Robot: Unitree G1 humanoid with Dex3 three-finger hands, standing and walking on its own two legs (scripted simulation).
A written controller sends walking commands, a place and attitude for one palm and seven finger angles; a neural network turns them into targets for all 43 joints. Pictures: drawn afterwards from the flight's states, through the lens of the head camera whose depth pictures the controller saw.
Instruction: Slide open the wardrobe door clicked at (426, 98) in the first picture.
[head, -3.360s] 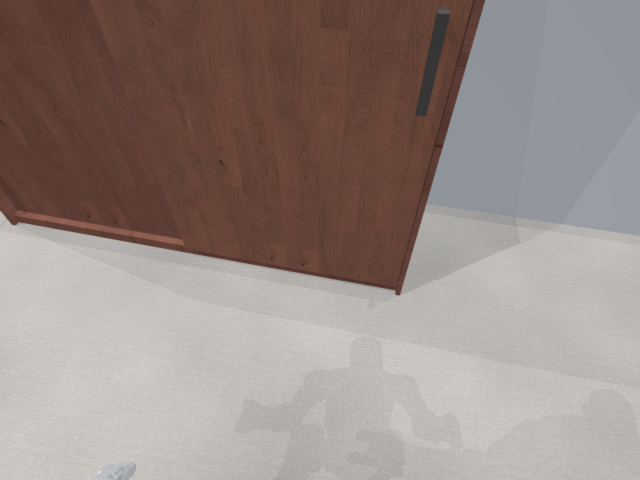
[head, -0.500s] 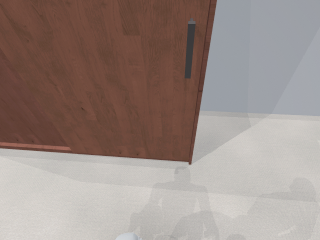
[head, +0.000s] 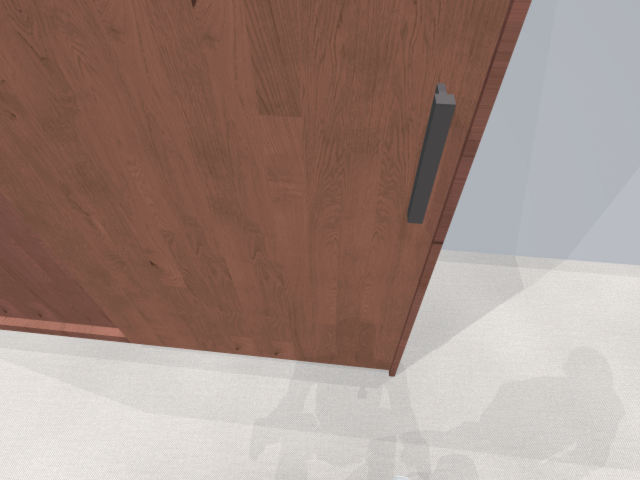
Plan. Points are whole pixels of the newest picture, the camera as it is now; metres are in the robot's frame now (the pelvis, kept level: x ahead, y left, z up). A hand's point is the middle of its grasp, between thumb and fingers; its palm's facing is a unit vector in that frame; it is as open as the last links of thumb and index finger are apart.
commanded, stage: come to a stop and stand still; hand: right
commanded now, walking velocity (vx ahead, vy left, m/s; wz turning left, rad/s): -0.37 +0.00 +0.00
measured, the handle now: (426, 158) +0.53 -0.11 +0.12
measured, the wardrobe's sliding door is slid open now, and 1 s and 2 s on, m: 0.00 0.00 0.00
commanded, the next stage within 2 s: none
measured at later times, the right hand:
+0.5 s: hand out of the picture +0.08 -0.17 -0.17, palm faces +0.04 +0.96 -0.29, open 7.3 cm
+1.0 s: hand out of the picture +0.01 -0.17 -0.18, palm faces +0.08 +0.98 -0.21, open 7.3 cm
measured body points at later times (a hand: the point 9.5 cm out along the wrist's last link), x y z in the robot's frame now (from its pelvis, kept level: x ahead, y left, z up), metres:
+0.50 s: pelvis +0.02 +0.03 -0.01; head +0.04 +0.05 +0.44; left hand +0.10 +0.27 -0.17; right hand +0.08 -0.22 -0.15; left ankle +0.02 +0.17 -0.74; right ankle +0.09 -0.10 -0.74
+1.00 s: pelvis +0.01 +0.02 +0.00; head +0.03 +0.00 +0.45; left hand +0.04 +0.25 -0.15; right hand +0.00 -0.22 -0.16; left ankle +0.02 +0.17 -0.74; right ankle -0.02 -0.10 -0.74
